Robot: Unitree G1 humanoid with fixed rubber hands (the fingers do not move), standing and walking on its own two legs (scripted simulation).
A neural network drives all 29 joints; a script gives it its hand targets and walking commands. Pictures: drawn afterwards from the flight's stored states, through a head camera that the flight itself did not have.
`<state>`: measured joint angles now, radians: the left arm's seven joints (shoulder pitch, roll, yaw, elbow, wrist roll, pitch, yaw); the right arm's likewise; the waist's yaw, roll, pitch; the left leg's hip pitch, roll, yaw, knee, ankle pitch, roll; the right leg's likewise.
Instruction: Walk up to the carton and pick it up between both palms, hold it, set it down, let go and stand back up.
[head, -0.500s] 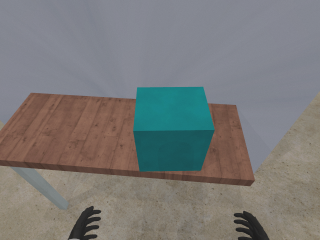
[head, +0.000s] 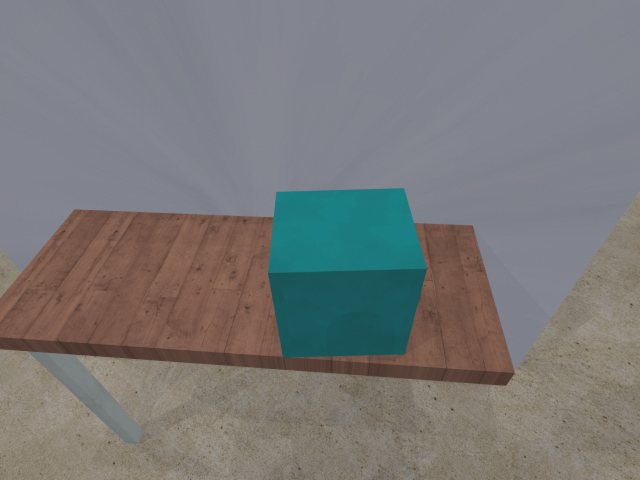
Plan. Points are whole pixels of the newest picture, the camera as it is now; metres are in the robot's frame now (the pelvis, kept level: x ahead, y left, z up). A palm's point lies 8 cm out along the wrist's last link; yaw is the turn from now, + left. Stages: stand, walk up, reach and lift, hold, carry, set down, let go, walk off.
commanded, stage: stand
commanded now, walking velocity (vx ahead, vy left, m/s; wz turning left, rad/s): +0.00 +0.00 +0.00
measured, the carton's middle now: (342, 274) +0.45 -0.01 -0.01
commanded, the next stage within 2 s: none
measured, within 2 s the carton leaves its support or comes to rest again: neither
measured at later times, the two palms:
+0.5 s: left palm out of the picture -0.04 +0.23 -0.14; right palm out of the picture -0.05 -0.20 -0.14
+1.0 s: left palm out of the picture -0.06 +0.22 -0.15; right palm out of the picture -0.07 -0.16 -0.14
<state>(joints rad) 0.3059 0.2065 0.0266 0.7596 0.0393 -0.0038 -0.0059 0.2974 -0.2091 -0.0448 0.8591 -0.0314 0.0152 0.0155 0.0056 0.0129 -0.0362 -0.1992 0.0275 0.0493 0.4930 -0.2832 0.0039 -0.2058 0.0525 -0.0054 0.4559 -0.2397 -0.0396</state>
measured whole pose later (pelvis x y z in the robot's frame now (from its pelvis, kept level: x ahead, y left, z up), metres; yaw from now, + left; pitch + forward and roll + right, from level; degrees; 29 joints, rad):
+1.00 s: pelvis -0.01 +0.03 +0.00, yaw -1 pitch -2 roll +0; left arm 0.37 0.08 -0.01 1.19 0.01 -0.01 0.04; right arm 0.38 -0.10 0.01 1.18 -0.02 -0.01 -0.04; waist -0.01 0.00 -0.01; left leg -0.14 -0.03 0.07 0.40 -0.23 0.06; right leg -0.17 0.00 0.04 0.40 -0.20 0.02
